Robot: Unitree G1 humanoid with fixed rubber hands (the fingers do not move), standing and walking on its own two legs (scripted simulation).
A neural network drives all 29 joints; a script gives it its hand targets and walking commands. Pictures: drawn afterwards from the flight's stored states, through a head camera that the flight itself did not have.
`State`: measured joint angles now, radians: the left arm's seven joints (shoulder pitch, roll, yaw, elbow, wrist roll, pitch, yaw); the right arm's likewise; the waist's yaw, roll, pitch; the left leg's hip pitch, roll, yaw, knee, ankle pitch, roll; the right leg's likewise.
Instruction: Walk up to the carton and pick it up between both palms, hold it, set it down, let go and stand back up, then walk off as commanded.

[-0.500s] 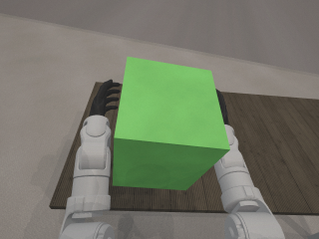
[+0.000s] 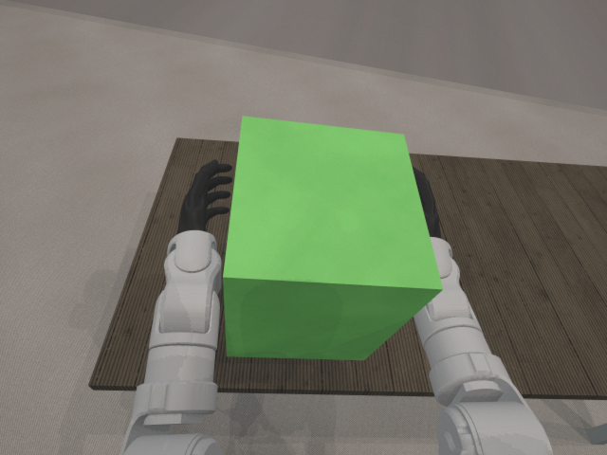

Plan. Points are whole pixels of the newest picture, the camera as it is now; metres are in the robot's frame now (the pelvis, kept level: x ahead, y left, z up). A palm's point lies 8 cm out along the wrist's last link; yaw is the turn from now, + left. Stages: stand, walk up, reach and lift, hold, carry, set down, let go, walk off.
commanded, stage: set down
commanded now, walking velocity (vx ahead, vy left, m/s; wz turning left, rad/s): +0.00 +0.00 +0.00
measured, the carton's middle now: (310, 251) +0.34 -0.01 +0.08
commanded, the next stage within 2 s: none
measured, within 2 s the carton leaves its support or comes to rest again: neither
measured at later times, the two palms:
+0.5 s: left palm (224, 236) +0.37 +0.11 +0.07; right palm (429, 231) +0.39 -0.18 +0.08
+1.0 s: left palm (224, 258) +0.37 +0.11 +0.02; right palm (413, 235) +0.41 -0.17 +0.04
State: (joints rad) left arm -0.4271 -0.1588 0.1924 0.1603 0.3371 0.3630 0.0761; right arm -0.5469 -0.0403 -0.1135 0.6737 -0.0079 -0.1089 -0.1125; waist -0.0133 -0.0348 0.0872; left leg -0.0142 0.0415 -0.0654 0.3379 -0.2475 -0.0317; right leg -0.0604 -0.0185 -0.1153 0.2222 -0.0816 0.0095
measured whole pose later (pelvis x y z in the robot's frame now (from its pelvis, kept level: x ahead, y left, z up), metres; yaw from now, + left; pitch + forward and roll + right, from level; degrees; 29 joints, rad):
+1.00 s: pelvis +0.00 -0.03 +0.00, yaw -3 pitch +12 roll -1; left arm -0.53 -0.16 0.35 0.71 0.28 -0.10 0.16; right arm -0.77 -0.06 -0.34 1.11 -0.25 -0.36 -0.02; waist 0.06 0.01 -0.07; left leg -0.33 0.07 -0.03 0.31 -0.20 -0.07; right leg -0.41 0.01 -0.09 0.24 -0.04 -0.03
